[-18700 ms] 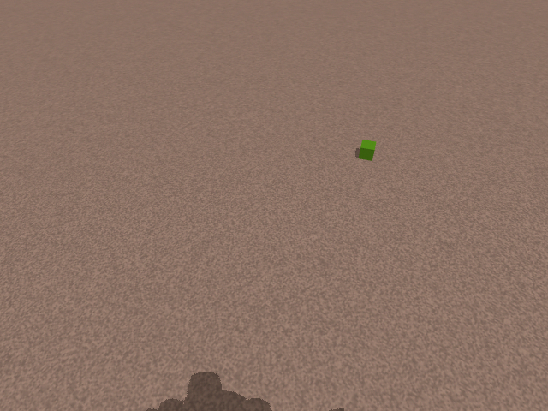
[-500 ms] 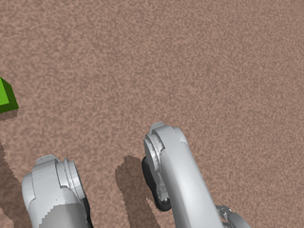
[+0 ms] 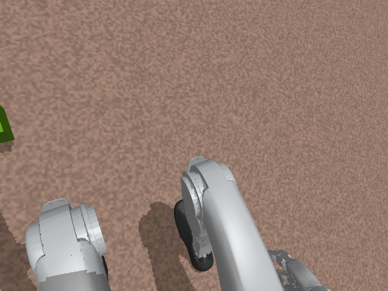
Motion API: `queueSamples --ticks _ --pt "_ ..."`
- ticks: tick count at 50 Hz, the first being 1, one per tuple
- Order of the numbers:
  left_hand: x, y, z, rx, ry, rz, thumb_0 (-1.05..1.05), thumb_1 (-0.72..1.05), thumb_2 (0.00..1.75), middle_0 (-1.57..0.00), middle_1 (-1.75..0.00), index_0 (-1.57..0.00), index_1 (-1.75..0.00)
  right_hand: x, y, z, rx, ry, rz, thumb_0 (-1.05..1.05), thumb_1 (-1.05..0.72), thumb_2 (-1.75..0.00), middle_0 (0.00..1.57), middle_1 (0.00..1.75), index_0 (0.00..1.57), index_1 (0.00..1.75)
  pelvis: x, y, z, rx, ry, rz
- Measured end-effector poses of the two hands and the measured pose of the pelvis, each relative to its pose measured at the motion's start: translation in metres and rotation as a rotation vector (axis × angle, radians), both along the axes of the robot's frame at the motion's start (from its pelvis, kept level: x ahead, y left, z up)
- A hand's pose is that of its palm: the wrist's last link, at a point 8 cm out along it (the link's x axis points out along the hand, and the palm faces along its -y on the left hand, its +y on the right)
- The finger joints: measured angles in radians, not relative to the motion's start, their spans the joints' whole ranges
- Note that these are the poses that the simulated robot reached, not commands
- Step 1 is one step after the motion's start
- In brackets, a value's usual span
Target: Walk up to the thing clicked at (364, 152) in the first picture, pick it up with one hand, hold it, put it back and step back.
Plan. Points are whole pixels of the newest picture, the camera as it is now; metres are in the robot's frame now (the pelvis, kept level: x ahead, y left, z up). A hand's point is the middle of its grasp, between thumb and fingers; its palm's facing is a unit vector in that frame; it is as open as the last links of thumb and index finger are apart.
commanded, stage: rest palm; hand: left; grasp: from above
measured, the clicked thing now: out of the picture +0.50 +0.32 -0.29
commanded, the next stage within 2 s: close in 1.44 s
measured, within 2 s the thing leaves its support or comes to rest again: neither
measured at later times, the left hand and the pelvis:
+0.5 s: hand out of the picture +0.50 +0.32 -0.24, palm faces -0.42 -0.11 -0.90, open 14.3 cm; pelvis +0.01 +0.00 -0.01, yaw -3 degrees
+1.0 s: hand out of the picture +0.49 +0.32 -0.25, palm faces -0.45 -0.12 -0.89, open 14.1 cm; pelvis +0.01 +0.00 -0.01, yaw -4 degrees
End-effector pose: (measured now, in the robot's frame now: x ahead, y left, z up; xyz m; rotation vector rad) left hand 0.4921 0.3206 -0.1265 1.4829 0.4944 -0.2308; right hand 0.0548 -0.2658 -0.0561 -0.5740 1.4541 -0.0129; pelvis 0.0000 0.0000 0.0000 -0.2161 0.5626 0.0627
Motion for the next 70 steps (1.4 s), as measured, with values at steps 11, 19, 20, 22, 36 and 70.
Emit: queueSamples --ticks 11,19,20,22,36,70 --pt "0.003 -0.001 -0.030 0.011 0.038 0.028 0.00 -0.49 0.98 -0.12 -0.97 -0.11 -0.98 -0.037 0.011 -0.006 0.023 0.074 -0.019 0.00 -0.90 -0.89 0.21 0.30 0.20 0.30 0.000 0.000 -0.010 -0.004 -0.017 -0.019" --pt "0.010 -0.006 -0.050 -0.009 0.008 0.020 0.00 -0.53 1.01 -0.10 -0.96 -0.09 -0.98 -0.039 0.012 0.001 0.011 0.106 -0.001 0.00 -0.90 -0.90 0.21 0.30 0.20 0.30 0.006 0.000 -0.013 -0.021 -0.019 -0.030" --pt "0.010 -0.006 -0.051 -0.009 0.003 0.020 0.00 -0.54 1.01 -0.10 -0.96 -0.08 -0.98 -0.037 0.012 0.001 0.010 0.106 0.004 0.00 -0.90 -0.90 0.21 0.30 0.20 0.30 0.006 0.001 -0.013 -0.023 -0.019 -0.031" --pt "0.011 -0.006 -0.054 -0.006 -0.005 0.022 0.00 -0.54 1.02 -0.10 -0.96 -0.08 -0.98 -0.034 0.011 0.002 0.009 0.105 0.015 0.00 -0.90 -0.90 0.21 0.30 0.20 0.30 0.008 0.001 -0.014 -0.027 -0.019 -0.032" --pt "0.001 0.008 -0.063 -0.006 0.018 0.080 0.00 -0.53 1.01 -0.11 -0.95 -0.08 -0.97 -0.001 0.008 0.002 0.024 0.045 0.098 0.00 -0.90 -0.90 0.21 0.30 0.20 0.30 0.009 0.005 -0.014 -0.039 -0.031 -0.033" --pt "0.004 -0.012 -0.078 0.007 0.009 0.056 0.00 -0.50 0.99 -0.10 -1.00 -0.09 -1.01 -0.022 0.014 0.003 0.067 0.080 0.108 0.00 -0.91 -0.90 0.21 0.30 0.20 0.30 0.006 0.002 -0.015 -0.040 -0.052 -0.051"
